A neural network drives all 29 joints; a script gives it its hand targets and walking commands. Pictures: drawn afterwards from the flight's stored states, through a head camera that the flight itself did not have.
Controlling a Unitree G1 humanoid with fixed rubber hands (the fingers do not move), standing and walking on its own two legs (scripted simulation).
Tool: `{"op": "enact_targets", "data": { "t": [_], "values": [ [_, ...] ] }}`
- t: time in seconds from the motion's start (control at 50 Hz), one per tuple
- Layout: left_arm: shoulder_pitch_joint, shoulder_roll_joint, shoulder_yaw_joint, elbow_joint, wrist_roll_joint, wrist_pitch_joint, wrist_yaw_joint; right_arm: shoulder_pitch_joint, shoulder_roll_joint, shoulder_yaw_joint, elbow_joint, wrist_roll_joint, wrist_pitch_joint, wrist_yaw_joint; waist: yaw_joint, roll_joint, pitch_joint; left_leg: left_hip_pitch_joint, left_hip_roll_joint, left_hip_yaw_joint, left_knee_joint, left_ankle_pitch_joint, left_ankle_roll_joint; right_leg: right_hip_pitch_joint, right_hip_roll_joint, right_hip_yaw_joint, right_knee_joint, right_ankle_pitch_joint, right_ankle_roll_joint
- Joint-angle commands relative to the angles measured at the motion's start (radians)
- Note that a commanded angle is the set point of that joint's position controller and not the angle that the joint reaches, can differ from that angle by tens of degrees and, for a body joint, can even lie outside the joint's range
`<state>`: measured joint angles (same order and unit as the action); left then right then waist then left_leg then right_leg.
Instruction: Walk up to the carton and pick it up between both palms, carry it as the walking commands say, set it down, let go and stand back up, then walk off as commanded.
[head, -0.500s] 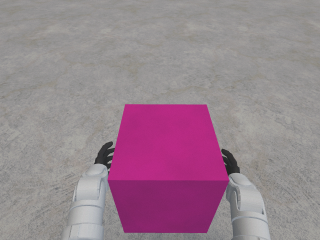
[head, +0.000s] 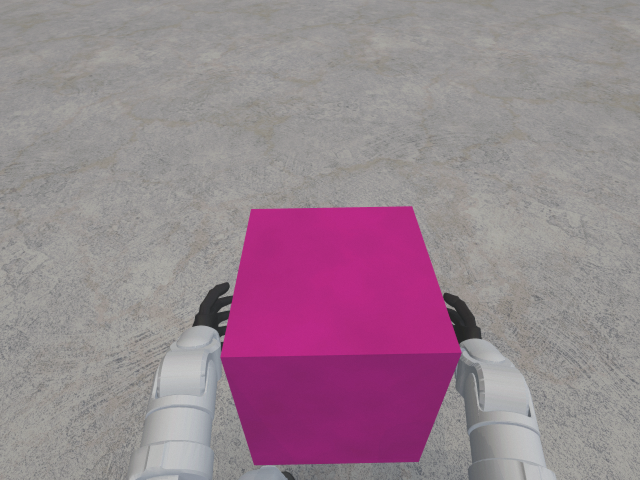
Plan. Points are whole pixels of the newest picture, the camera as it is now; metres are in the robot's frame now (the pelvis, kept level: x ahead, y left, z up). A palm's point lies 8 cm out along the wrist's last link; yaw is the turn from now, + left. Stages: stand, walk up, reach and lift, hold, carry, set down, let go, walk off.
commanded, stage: carry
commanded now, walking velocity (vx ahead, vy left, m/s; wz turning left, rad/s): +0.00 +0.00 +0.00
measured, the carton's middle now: (334, 334) +0.33 -0.01 -0.04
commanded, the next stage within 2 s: hold in 1.20 s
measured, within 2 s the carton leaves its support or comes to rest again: neither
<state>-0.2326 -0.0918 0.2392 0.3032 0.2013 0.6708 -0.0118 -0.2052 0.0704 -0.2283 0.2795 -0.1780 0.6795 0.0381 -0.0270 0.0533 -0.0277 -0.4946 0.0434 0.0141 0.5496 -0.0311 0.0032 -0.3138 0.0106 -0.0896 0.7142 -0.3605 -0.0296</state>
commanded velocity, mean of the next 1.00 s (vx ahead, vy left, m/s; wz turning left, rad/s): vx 0.00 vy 0.00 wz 0.00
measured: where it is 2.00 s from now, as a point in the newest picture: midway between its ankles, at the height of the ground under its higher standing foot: outside the picture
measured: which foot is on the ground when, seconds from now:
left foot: down 0.00-1.00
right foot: down 0.00-1.00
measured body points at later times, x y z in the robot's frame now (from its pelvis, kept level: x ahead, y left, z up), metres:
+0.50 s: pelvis +0.02 +0.00 +0.00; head +0.03 +0.00 +0.45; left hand +0.32 +0.17 +0.01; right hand +0.32 -0.17 +0.01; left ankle +0.17 +0.12 -0.71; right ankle +0.02 -0.10 -0.71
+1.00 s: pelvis +0.03 -0.01 +0.00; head +0.02 -0.02 +0.45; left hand +0.32 +0.16 +0.02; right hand +0.32 -0.18 +0.01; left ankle +0.17 +0.12 -0.71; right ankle +0.02 -0.10 -0.71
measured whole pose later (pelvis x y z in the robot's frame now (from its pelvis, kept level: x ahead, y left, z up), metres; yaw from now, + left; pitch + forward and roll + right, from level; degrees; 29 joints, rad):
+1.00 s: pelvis +0.03 -0.01 +0.00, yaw +0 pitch +0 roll +0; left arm -0.20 -0.08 0.22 0.21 0.17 0.68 0.00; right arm -0.20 0.09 -0.22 0.21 -0.17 0.69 0.03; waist -0.01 0.03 -0.01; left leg -0.48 0.05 0.04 0.53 -0.04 -0.01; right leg -0.30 0.00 -0.10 0.70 -0.39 -0.04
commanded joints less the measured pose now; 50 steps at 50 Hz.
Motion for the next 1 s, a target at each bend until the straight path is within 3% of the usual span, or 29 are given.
{"op": "enact_targets", "data": {
  "t": [0.0,0.1,0.26,0.38,0.82,0.98],
  "values": [
    [-0.611,-0.874,-0.656,-0.162,-0.245,-0.051,-0.253,-0.768,0.870,0.655,-0.209,0.270,-0.079,0.217,0.010,-0.054,-0.329,0.233,0.074,-0.077,-0.079,-0.239,0.019,-0.103,-0.138,0.169,-0.267,-0.216,-0.051],
    [-0.596,-0.873,-0.664,-0.175,-0.254,-0.046,-0.251,-0.754,0.868,0.648,-0.213,0.269,-0.075,0.210,0.013,-0.045,-0.368,0.246,0.087,-0.078,-0.097,-0.216,0.017,-0.074,-0.132,0.154,-0.239,-0.167,-0.049],
    [-0.564,-0.882,-0.707,-0.238,-0.281,-0.046,-0.252,-0.690,0.867,0.656,-0.243,0.265,-0.069,0.203,0.017,-0.014,-0.449,0.291,0.117,-0.076,-0.104,-0.056,0.035,0.004,-0.112,0.116,-0.179,-0.003,-0.055],
    [-0.534,-0.859,-0.715,-0.238,-0.281,-0.044,-0.256,-0.662,0.847,0.649,-0.239,0.257,-0.068,0.199,0.021,-0.008,-0.463,0.304,0.114,-0.050,-0.089,0.008,0.035,0.021,-0.128,0.114,-0.175,0.046,-0.053],
    [-0.500,-0.836,-0.704,-0.234,-0.267,-0.038,-0.249,-0.670,0.834,0.672,-0.254,0.267,-0.063,0.197,0.023,-0.053,-0.420,0.272,0.104,-0.028,-0.061,0.018,0.033,0.035,-0.152,0.105,-0.196,0.136,-0.051],
    [-0.531,-0.827,-0.707,-0.248,-0.270,-0.036,-0.247,-0.677,0.833,0.670,-0.252,0.266,-0.060,0.197,0.021,-0.048,-0.398,0.270,0.097,-0.020,-0.066,-0.043,0.025,0.012,-0.157,0.115,-0.221,0.096,-0.058]
  ]
}}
